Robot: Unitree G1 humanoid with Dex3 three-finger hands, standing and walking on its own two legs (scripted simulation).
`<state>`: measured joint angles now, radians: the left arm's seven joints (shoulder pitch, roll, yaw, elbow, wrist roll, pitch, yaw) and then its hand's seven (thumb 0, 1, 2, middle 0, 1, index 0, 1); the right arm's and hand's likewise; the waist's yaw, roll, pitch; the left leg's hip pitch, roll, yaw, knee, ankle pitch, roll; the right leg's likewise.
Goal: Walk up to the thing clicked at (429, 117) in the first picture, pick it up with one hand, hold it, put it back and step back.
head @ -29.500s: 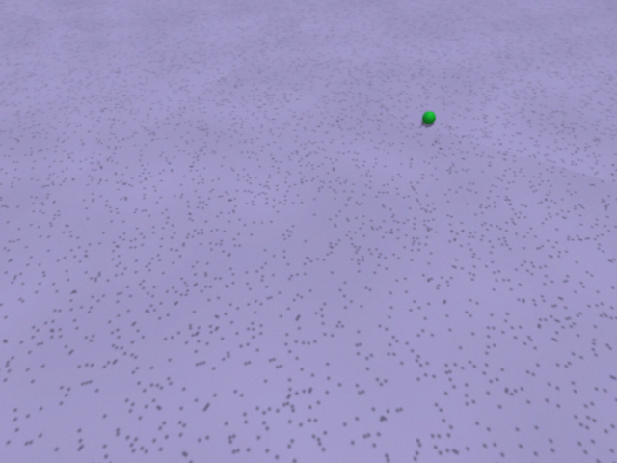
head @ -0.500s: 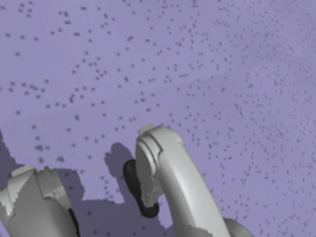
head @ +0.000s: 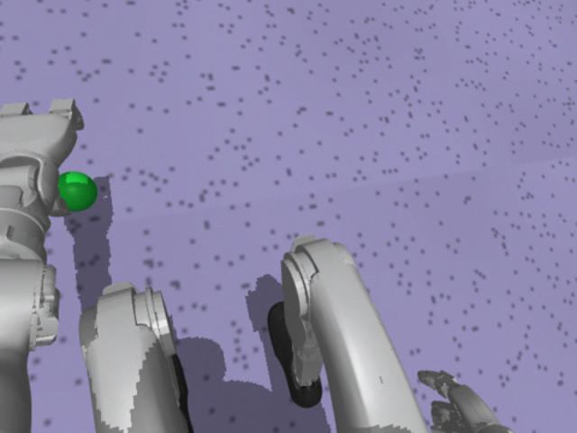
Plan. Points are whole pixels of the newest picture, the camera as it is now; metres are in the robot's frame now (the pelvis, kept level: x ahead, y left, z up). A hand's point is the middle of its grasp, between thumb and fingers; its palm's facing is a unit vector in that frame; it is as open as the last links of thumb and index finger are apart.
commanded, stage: withdraw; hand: left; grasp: from above
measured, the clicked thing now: (74, 191) +0.54 +0.24 -0.31
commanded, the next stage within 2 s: home in 0.10 s
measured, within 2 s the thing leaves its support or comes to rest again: neither
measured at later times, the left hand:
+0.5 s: hand (4, 156) +0.51 +0.26 -0.09, palm faces -0.35 -0.22 -0.91, open 11.8 cm
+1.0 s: hand out of the picture +0.30 +0.22 +0.11, palm faces -0.10 -0.86 -0.51, open 7.5 cm
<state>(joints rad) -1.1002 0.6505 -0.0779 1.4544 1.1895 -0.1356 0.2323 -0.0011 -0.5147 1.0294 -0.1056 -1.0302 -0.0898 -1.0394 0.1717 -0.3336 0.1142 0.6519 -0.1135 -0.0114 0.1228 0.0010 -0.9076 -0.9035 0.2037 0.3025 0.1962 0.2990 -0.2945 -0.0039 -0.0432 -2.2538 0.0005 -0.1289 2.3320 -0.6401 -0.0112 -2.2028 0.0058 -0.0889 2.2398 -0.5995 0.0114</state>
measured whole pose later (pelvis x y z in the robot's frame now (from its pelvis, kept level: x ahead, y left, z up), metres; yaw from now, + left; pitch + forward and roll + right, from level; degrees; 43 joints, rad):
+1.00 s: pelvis +0.02 +0.00 +0.21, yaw +5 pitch +26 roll -4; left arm -0.10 0.33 -0.04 0.38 0.24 0.25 0.11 0.01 0.87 0.90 -0.21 -0.31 -0.21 -0.31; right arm 0.09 -0.24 0.01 0.59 0.04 -0.07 -0.03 0.01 -0.90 -0.90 0.20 0.30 0.20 0.30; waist -0.07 0.03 -0.21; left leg -1.52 0.01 -0.08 1.67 -0.60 -0.01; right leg -1.48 -0.01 -0.06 1.62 -0.58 0.00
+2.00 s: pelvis +0.10 +0.01 +0.36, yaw +8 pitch +10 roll -3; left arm 0.50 0.22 0.02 -0.13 -0.05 0.45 0.02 0.01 0.90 0.90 -0.20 -0.30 -0.20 -0.29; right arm 0.29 -0.22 0.04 0.53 0.01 -0.23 -0.18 0.01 -0.90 -0.90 0.21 0.30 0.20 0.30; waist -0.04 0.04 -0.16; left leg -0.69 0.02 -0.07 1.01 -0.50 -0.01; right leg -0.64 0.00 -0.07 0.94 -0.47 0.01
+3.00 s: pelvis +0.10 +0.01 +0.36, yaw +7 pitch +10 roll -3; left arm 0.50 0.23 0.02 -0.12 -0.06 0.44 0.02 0.01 0.90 0.90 -0.20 -0.30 -0.20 -0.29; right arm 0.30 -0.22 0.03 0.54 0.01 -0.24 -0.18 0.01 -0.90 -0.90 0.21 0.30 0.20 0.30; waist -0.04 0.04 -0.16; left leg -0.69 0.02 -0.07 1.02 -0.50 0.00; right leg -0.64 0.00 -0.06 0.95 -0.47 0.01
